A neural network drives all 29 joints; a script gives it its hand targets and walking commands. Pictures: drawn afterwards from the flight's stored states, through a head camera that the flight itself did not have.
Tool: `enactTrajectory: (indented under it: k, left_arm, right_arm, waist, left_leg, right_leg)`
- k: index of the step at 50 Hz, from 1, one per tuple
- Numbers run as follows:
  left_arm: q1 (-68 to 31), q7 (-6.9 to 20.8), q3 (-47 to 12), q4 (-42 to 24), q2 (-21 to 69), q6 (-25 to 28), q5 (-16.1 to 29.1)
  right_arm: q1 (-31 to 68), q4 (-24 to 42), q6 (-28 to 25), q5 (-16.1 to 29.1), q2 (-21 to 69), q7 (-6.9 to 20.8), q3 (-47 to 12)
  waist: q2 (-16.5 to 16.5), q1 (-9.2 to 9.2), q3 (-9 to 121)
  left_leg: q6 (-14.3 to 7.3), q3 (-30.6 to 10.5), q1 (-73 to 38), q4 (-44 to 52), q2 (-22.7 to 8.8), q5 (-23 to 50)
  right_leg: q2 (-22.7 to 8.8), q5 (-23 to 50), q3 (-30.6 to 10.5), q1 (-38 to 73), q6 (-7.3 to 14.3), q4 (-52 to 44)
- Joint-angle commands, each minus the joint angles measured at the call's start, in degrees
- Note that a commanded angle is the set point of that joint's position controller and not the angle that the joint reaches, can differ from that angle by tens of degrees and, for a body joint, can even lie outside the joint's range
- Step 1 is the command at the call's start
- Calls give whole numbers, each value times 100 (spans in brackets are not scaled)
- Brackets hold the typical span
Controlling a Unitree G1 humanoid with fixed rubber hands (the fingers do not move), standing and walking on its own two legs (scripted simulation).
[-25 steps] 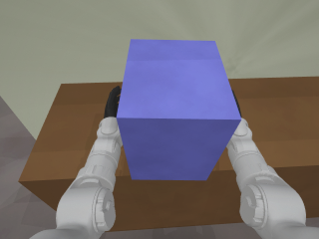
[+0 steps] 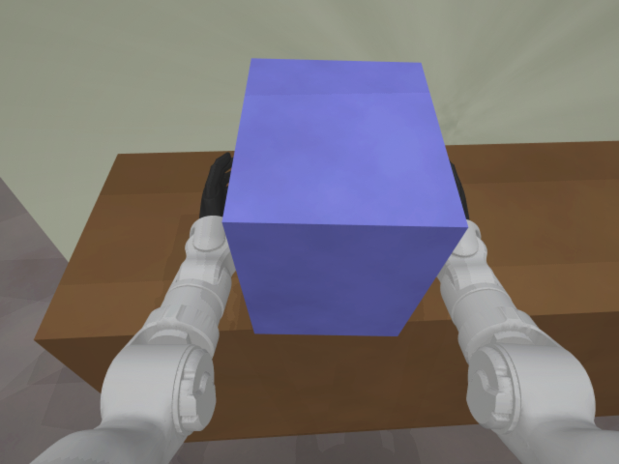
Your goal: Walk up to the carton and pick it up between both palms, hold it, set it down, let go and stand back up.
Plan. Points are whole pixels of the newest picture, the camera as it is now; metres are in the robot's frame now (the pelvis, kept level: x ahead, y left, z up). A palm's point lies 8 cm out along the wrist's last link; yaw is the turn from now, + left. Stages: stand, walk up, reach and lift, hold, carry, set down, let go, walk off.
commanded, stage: reach and lift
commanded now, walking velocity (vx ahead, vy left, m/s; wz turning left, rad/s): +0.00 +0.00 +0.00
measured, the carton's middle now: (330, 209) +0.44 -0.01 +0.09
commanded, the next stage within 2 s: none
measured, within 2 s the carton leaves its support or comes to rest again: neither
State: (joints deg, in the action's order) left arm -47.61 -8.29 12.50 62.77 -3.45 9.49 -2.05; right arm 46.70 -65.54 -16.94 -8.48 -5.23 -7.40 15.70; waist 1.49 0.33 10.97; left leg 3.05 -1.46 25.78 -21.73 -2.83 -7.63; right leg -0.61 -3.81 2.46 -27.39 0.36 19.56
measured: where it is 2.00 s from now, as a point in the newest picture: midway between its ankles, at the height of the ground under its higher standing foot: outside the picture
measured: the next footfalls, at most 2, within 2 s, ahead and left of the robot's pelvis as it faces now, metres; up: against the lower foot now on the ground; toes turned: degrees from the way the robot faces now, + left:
none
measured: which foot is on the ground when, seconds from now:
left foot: down 0.00-1.00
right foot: down 0.00-1.00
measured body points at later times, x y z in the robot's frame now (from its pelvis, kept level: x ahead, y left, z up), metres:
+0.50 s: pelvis +0.02 +0.01 +0.00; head +0.01 +0.02 +0.45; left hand +0.44 +0.16 +0.16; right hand +0.44 -0.16 +0.18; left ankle +0.02 +0.15 -0.74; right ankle +0.05 -0.12 -0.74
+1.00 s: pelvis +0.01 +0.03 +0.00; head -0.04 +0.05 +0.45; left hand +0.41 +0.17 +0.21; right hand +0.42 -0.14 +0.24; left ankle +0.02 +0.15 -0.74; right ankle +0.05 -0.12 -0.74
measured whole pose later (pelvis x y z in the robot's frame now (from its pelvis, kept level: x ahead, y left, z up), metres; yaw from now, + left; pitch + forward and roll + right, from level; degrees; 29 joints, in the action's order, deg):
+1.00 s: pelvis +0.01 +0.03 +0.00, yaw +1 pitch -2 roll -2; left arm -42.8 -9.7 14.8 20.5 -1.4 -39.6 -5.9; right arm 53.6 -46.2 22.3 17.2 -11.1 -8.1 0.4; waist 0.2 5.4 5.5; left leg 1.2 -3.0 11.2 -27.8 -2.3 -14.3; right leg -0.6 -7.1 2.4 -9.2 -1.9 18.7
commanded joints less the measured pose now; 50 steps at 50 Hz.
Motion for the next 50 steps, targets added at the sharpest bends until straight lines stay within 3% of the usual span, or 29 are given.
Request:
enactTrajectory:
  k: [1, 3, 7, 10, 12, 14, 18, 20, 28, 31, 35, 36, 39, 40, 41, 43, 46, 50]
  left_arm:
    - [-5552, 693, -2192, -2295, 4159, 535, 21]
    - [-5554, 656, -2348, -2488, 4266, 416, 110]
    - [-5327, 580, -2790, -3271, 4429, 94, 440]
    - [-5222, 555, -2925, -3783, 4410, -355, 525]
    - [-5230, 580, -2994, -4082, 4409, -644, 644]
    - [-5170, 572, -3127, -4516, 4446, -945, 721]
    - [-4903, 603, -3463, -5478, 4492, -1631, 904]
    - [-4816, 651, -3465, -5749, 4462, -2015, 868]
    - [-5109, 932, -3089, -5995, 4016, -3311, 646]
    - [-5113, 1057, -2707, -5328, 4012, -3601, 365]
    - [-5115, 1113, -2806, -5162, 4389, -3820, 362]
    - [-5104, 1080, -2856, -5257, 4457, -3870, 394]
    - [-5104, 1045, -2762, -5027, 4511, -4068, 365]
    - [-5207, 1033, -2724, -5091, 4442, -4115, 404]
    - [-5233, 999, -2815, -5243, 4461, -4128, 449]
    - [-5494, 856, -3051, -5692, 4545, -4170, 642]
    - [-5562, 730, -3158, -5942, 4457, -4252, 770]
    - [-5732, 699, -2977, -5961, 4240, -4372, 712]
  right_arm:
    - [4753, 1582, -474, -101, 4008, 961, -2131]
    - [4795, 1756, -337, 38, 4081, 955, -2264]
    - [4700, 2492, 6, 603, 4217, 910, -2829]
    - [4750, 3006, 457, 984, 4267, 859, -3142]
    - [4885, 3566, 725, 1176, 4326, 830, -3391]
    - [5039, 4068, 986, 1499, 4361, 784, -3710]
    - [5090, 5272, 1549, 2130, 4475, 648, -4454]
    - [5003, 5431, 1859, 2374, 4414, 539, -4518]
    - [5106, 5146, 2910, 2869, 3908, 266, -3916]
    - [5164, 4365, 3156, 2735, 3754, 313, -3292]
    - [5546, 4232, 3171, 2690, 3433, 395, -2856]
    - [5658, 4241, 3178, 2685, 3374, 420, -2792]
    - [5712, 3950, 3299, 2626, 3255, 495, -2581]
    - [5816, 4000, 3333, 2657, 3282, 527, -2603]
    - [5687, 3868, 3368, 2678, 3242, 562, -2570]
    - [5875, 4062, 3378, 2836, 3270, 630, -2712]
    - [5947, 4235, 3474, 3107, 3418, 650, -2945]
    - [6107, 4477, 3733, 3366, 3692, 599, -3267]
  waist:
    - [-241, 84, 4688]
    - [-314, 92, 4671]
    - [-218, 226, 4924]
    - [-210, 226, 4845]
    - [-22, 255, 4839]
    - [20, 173, 4949]
    - [41, 256, 5137]
    - [-8, 309, 4864]
    - [-176, 521, 3583]
    - [-354, 563, 2733]
    - [-711, 806, 2799]
    - [-803, 815, 2859]
    - [-922, 887, 2515]
    - [-862, 815, 2570]
    - [-967, 895, 2664]
    - [-1030, 863, 3120]
    - [-1026, 774, 3267]
    - [-762, 556, 3160]
  left_leg:
    - [-14, 525, -1036, 75, 308, 705]
    - [-29, 497, -1125, 40, 312, 734]
    - [-9, 386, -1209, -186, 367, 1348]
    - [-73, 282, -967, -198, 434, 1283]
    - [-137, 184, -805, -213, 493, 1151]
    - [-194, 118, -720, -260, 530, 1237]
    - [-171, -71, -750, -436, 653, 1739]
    - [-140, -129, -909, -417, 683, 1822]
    - [63, -228, -1864, -267, 596, 1839]
    - [88, -186, -1988, -107, 563, 1252]
    - [294, -187, -2655, -188, 463, 1573]
    - [362, -213, -2846, -258, 430, 1826]
    - [453, -245, -2876, -230, 369, 1663]
    - [416, -218, -2781, -185, 376, 1569]
    - [453, -260, -2880, -148, 342, 1610]
    - [547, -329, -3161, -336, 265, 2376]
    - [581, -332, -3297, -455, 245, 2919]
    - [359, -269, -2690, -348, 438, 2129]
  right_leg:
    - [216, 1174, 266, 2735, -159, 237]
    - [237, 1041, 238, 2644, -150, 220]
    - [295, 1575, 182, 2905, -184, 296]
    - [332, 1703, 67, 3332, -254, 387]
    - [306, 1812, 9, 3643, -308, 405]
    - [293, 2215, -103, 3961, -371, 517]
    - [309, 3138, -225, 4527, -494, 729]
    - [341, 3218, -246, 4487, -536, 701]
    - [439, 2166, -85, 3746, -401, 281]
    - [444, 1060, -37, 3168, -307, 26]
    - [494, 955, 144, 2711, -173, -42]
    - [534, 1005, 173, 2620, -142, -42]
    - [574, 724, 201, 2407, -92, -112]
    - [599, 665, 186, 2491, -88, -96]
    - [594, 691, 182, 2446, -63, -98]
    - [662, 971, 208, 2368, -58, -2]
    - [710, 1191, 143, 2428, -133, -17]
    - [659, 1308, -33, 2871, -172, 33]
